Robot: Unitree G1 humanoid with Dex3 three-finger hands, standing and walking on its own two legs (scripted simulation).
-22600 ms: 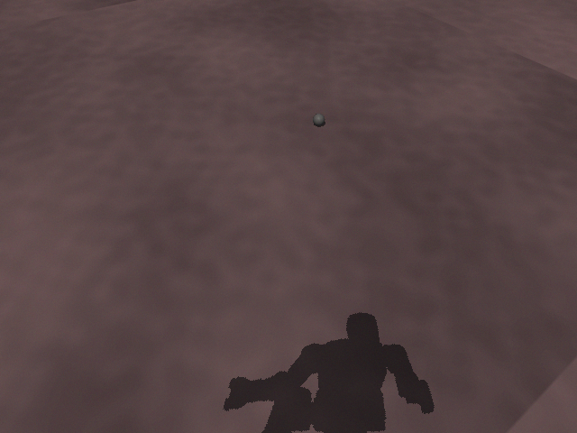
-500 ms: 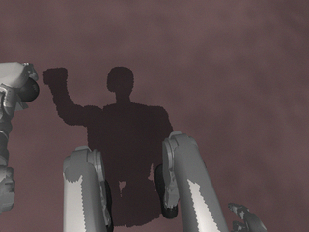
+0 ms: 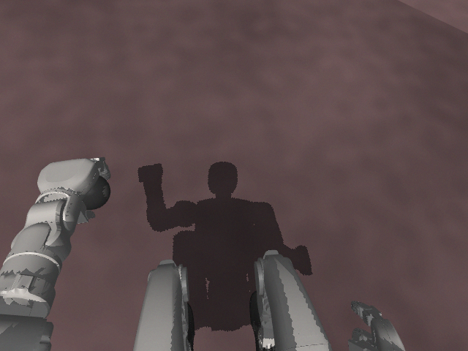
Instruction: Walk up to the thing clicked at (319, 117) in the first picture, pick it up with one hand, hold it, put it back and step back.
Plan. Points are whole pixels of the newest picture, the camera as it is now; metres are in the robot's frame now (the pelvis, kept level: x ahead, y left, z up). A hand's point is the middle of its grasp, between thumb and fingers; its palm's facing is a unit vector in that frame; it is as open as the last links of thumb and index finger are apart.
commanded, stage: lift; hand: left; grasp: from above
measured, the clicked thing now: (90, 191) +0.41 +0.25 -0.10
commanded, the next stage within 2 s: hold in 0.76 s
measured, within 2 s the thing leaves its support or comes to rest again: neither
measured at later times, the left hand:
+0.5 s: hand (66, 189) +0.36 +0.22 +0.05, palm faces -0.46 -0.08 -0.88, open 9.4 cm
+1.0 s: hand (48, 154) +0.38 +0.22 +0.11, palm faces -0.46 -0.07 -0.88, open 9.3 cm
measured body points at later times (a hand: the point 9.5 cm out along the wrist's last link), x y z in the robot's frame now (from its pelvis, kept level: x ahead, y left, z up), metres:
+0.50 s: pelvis +0.03 -0.01 +0.13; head +0.10 -0.01 +0.58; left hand +0.38 +0.22 +0.10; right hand +0.12 -0.28 +0.01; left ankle +0.07 +0.11 -0.53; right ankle +0.09 -0.14 -0.53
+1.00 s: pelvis +0.07 -0.01 +0.18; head +0.12 -0.01 +0.63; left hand +0.40 +0.22 +0.16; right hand +0.17 -0.27 +0.06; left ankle +0.07 +0.11 -0.53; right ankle +0.09 -0.14 -0.53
